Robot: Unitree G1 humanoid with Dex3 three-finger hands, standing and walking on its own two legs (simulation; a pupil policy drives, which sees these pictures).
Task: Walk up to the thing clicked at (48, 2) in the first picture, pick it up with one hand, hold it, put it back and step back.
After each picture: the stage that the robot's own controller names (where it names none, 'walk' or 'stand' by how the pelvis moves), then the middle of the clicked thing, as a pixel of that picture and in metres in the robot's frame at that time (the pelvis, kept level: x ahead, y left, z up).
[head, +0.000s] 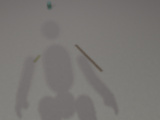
stand; (49, 5) +2.37 +0.42 -0.72
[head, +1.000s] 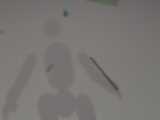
walk; (65, 12) +2.24 +0.14 -0.70
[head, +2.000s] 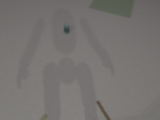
walk; (66, 28) +1.61 +0.08 -0.71
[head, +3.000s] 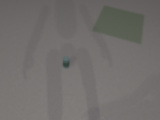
walk; (66, 62) +1.08 +0.07 -0.72
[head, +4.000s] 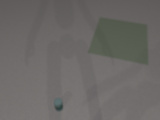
walk; (58, 104) +0.62 +0.17 -0.70
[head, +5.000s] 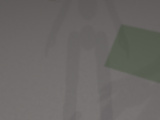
stand; out of the picture +0.41 +0.16 -0.70
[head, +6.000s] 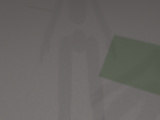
stand; out of the picture +0.37 +0.14 -0.72
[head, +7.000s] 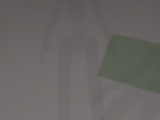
stand; out of the picture +0.37 +0.15 -0.72
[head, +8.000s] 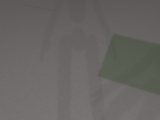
stand; out of the picture +0.35 +0.15 -0.73
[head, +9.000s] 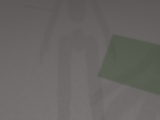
stand; out of the picture +0.35 +0.15 -0.73
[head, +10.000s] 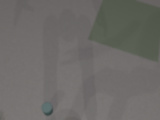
go down; (47, 109) +0.38 +0.16 -0.61
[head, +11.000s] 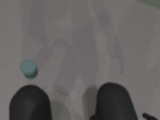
go down; (29, 69) +0.43 +0.21 -0.31
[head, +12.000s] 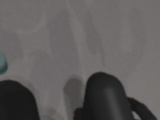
close in; out of the picture +0.42 +0.24 -0.25
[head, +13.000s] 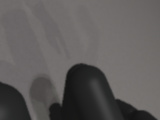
close; out of the picture +0.41 +0.26 -0.22
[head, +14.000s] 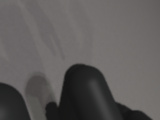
lift; out of the picture +0.40 +0.26 -0.23
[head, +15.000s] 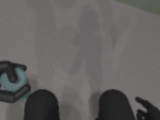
lift; (17, 85) +0.32 +0.22 -0.06
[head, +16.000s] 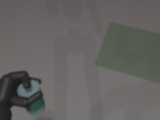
hold; (32, 98) +0.31 +0.17 +0.00
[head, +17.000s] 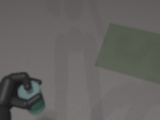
hold; (33, 98) +0.32 +0.17 -0.01
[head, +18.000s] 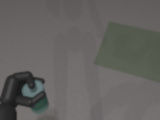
crouch; (36, 97) +0.32 +0.16 -0.02
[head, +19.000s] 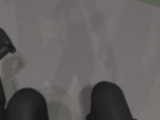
lower; (21, 116) +0.25 +0.20 -0.31
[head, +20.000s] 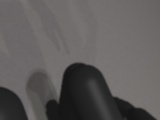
lower; out of the picture +0.02 +0.50 -0.26
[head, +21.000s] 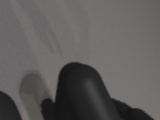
lower; out of the picture -0.16 +0.84 -0.26
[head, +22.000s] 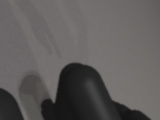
lower; out of the picture -0.33 +1.18 -0.26
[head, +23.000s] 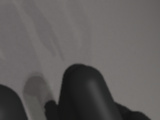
lower; out of the picture -0.50 +1.52 -0.25
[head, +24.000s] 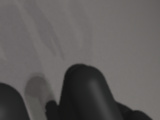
loosen; out of the picture -0.65 +1.86 -0.25
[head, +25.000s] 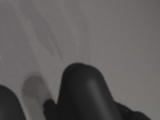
withdraw; out of the picture -0.82 +2.19 -0.25
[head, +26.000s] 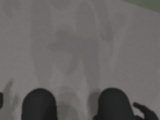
walk; out of the picture -0.35 +2.71 -0.41
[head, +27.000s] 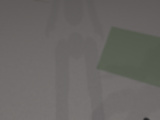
stand; out of the picture -0.12 +3.09 -0.69
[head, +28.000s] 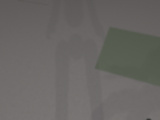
stand; out of the picture -0.14 +3.45 -0.69
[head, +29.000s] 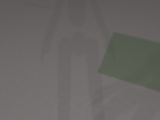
stand; out of the picture -0.15 +3.79 -0.73
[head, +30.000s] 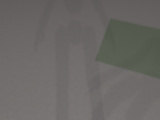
walk; out of the picture -0.16 +4.13 -0.73
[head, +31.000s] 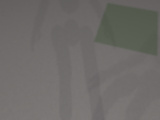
walk; out of the picture -0.27 +4.43 -0.73
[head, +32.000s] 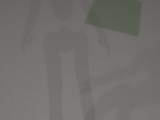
walk; out of the picture +0.03 +4.77 -0.73
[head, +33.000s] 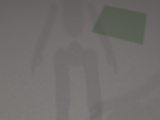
stand; out of the picture +0.30 +5.11 -0.74
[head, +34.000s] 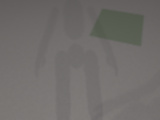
stand; out of the picture +0.29 +5.45 -0.75
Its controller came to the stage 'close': yes
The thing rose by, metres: 0.69
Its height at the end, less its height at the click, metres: -0.02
